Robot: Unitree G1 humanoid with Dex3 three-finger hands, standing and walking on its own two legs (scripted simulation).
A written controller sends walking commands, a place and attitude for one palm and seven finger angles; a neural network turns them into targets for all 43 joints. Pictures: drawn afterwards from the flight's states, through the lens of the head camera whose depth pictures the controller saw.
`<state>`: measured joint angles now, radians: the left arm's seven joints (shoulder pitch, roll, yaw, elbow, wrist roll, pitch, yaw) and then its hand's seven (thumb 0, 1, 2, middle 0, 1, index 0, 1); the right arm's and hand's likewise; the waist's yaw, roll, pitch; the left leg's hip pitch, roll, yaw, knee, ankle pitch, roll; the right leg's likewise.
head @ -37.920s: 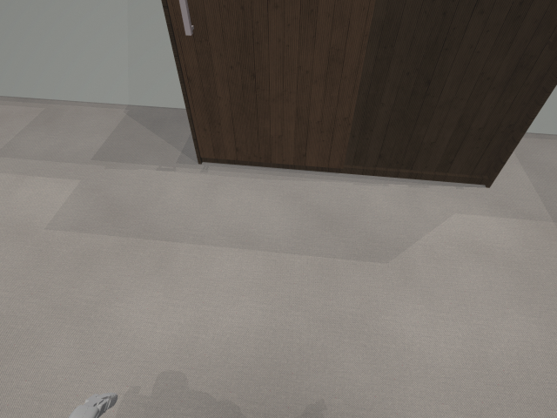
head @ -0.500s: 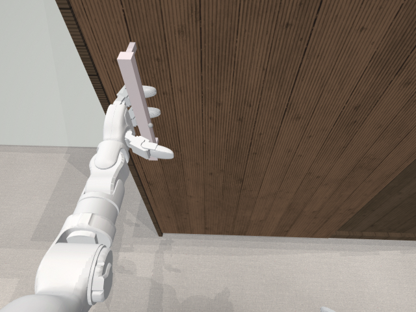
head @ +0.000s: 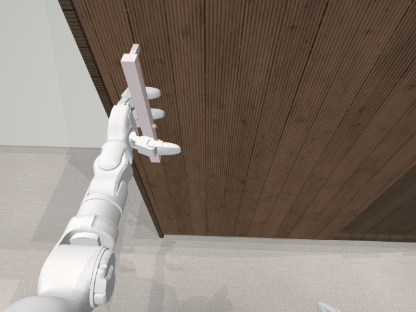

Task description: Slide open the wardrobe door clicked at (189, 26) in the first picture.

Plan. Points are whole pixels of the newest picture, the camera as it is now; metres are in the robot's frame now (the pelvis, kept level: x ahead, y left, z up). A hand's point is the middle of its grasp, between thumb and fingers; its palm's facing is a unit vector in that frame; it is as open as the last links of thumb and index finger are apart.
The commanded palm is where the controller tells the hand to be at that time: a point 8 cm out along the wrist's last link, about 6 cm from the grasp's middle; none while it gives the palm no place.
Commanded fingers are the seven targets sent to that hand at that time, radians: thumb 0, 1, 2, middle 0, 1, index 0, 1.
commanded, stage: grip the handle and tug to test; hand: left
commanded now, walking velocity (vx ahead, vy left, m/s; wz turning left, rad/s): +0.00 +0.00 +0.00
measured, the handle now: (147, 111) +0.49 +0.13 +0.11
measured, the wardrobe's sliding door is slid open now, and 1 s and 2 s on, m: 0.00 0.00 0.03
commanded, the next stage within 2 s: tug the door sideways, standing still in 1.22 s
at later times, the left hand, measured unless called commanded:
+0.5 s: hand (153, 125) +0.44 +0.11 +0.11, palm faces -0.02 -1.00 -0.01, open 5.7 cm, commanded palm +0.41 +0.15 +0.12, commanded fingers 0.00 0.90 0.90 -0.45 -1.40 -0.45 -1.40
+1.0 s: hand (154, 126) +0.44 +0.11 +0.11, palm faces -0.02 -1.00 -0.01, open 5.7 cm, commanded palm +0.39 +0.16 +0.12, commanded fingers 0.00 0.90 0.90 -0.45 -1.40 -0.45 -1.40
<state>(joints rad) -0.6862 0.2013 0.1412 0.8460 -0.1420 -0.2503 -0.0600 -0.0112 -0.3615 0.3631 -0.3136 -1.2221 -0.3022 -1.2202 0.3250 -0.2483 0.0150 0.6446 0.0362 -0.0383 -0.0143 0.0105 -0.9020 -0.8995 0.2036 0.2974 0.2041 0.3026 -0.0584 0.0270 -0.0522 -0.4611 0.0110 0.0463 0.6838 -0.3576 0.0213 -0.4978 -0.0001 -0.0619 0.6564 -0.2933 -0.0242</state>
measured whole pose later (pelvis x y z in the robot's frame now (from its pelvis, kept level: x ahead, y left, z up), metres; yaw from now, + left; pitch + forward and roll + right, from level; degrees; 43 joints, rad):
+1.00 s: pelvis +0.02 +0.00 +0.00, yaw -1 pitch +7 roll -1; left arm -0.51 0.18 0.14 0.62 -0.15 -0.16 -0.03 0.01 0.76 0.79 -0.34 -1.40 -0.33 -1.40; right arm 0.32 -0.24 0.01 0.61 0.03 -0.02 0.00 0.01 -0.90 -0.90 0.20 0.30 0.20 0.30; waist -0.05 0.04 -0.07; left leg -0.39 0.02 0.06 0.63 -0.37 0.02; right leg -0.44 0.02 -0.04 0.61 -0.31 -0.02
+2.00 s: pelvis +0.03 +0.01 +0.00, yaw +2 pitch +7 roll -1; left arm -0.54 0.05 -0.05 0.51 -0.10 -0.05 0.13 0.02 0.76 0.79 -0.28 -1.38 -0.25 -1.40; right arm 0.30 -0.21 0.01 0.64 0.00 -0.01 0.01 0.01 -0.90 -0.90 0.20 0.30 0.20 0.30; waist -0.01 0.05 -0.06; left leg -0.40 -0.02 -0.01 0.66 -0.38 0.03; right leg -0.42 -0.02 -0.08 0.63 -0.34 -0.01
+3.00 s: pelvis +0.05 -0.21 +0.02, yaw +1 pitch -2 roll -4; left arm -0.49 0.22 -0.03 0.34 -0.08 -0.09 0.09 0.01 0.72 0.84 -0.43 -1.40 -0.28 -1.40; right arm 0.19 -0.14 0.01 0.63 0.03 -0.06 -0.06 0.01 -0.90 -0.90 0.20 0.29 0.21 0.30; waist 0.13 0.03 0.21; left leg -0.20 0.30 0.09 0.51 -0.25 -0.14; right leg -0.48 -0.09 -0.03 0.79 -0.23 0.04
